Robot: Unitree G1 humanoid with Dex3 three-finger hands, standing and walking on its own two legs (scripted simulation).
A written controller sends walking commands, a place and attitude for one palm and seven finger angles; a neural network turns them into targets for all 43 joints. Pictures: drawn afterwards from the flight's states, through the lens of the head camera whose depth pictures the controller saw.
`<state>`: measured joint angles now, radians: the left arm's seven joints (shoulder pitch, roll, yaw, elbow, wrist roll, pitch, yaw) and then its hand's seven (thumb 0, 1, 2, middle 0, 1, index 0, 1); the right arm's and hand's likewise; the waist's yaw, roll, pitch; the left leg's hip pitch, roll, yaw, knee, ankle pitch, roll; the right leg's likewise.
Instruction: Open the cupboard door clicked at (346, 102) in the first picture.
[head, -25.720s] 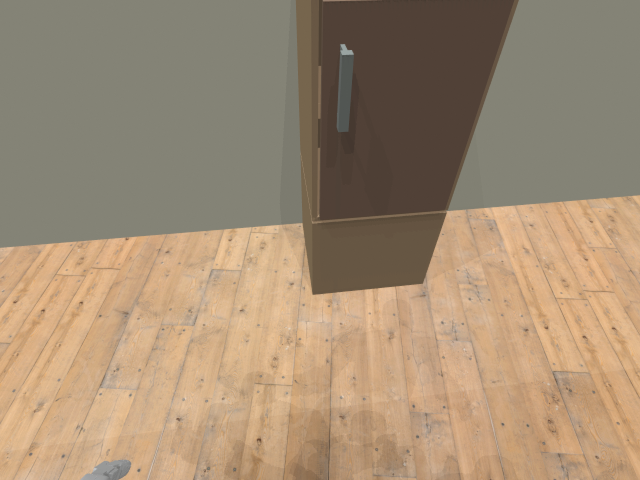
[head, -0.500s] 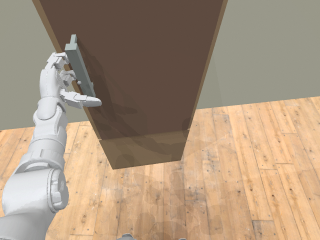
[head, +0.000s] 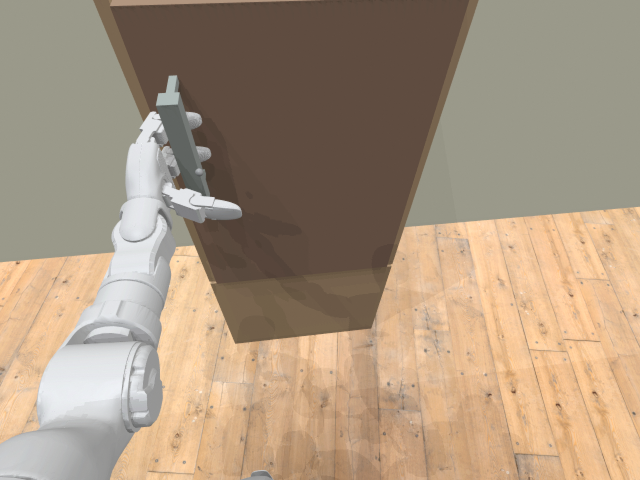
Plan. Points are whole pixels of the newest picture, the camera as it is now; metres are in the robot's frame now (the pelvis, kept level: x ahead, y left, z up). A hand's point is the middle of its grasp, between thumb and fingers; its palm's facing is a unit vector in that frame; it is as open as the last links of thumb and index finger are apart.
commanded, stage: slide the fingers in behind the handle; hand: left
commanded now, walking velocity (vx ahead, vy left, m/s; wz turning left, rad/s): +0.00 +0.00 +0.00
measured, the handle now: (188, 145) +0.53 +0.17 +0.11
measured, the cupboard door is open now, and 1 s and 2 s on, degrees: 0 0 36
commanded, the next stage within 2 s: close the thumb around the handle in 0.22 s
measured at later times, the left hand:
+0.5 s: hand (200, 171) +0.47 +0.14 +0.12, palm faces +0.10 -0.99 +0.01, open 13.2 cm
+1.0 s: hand (203, 166) +0.49 +0.14 +0.12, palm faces +0.11 -0.99 +0.00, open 5.7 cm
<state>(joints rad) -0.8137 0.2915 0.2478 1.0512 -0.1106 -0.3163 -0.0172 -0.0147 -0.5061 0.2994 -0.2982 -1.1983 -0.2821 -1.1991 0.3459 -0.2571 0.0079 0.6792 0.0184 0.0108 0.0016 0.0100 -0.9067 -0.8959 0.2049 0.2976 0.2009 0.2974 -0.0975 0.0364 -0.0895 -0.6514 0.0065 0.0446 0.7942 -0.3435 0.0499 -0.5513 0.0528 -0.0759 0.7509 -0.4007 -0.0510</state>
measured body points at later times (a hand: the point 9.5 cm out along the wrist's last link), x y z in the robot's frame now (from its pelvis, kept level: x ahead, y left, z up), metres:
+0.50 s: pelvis -0.01 +0.00 +0.00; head +0.05 +0.00 +0.45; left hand +0.46 +0.20 +0.12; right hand +0.01 -0.26 -0.12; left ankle +0.03 +0.09 -0.71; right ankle -0.02 -0.09 -0.71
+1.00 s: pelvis +0.00 +0.00 +0.00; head +0.07 +0.00 +0.44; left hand +0.47 +0.19 +0.12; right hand +0.02 -0.27 -0.12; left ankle +0.03 +0.09 -0.71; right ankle -0.02 -0.09 -0.71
